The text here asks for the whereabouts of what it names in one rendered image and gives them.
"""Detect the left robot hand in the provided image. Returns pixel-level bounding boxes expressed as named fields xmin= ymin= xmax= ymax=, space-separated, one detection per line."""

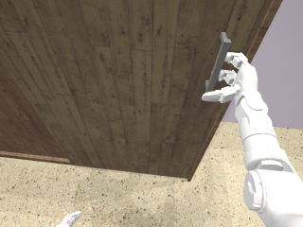
xmin=57 ymin=210 xmax=81 ymax=227

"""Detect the handle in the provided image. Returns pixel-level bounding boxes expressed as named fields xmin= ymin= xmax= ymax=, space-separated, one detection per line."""
xmin=205 ymin=32 xmax=231 ymax=93

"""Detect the robot right forearm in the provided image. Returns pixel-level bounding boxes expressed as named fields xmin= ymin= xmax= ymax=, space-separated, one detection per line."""
xmin=235 ymin=90 xmax=303 ymax=184

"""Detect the wardrobe door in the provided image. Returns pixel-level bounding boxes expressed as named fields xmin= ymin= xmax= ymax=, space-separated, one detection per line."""
xmin=0 ymin=62 xmax=67 ymax=159
xmin=0 ymin=0 xmax=273 ymax=179

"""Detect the right robot upper arm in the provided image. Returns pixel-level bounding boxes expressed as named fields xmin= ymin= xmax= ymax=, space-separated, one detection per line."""
xmin=242 ymin=168 xmax=303 ymax=227

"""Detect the right robot hand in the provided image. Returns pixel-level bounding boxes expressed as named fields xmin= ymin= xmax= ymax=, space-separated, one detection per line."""
xmin=202 ymin=52 xmax=258 ymax=103

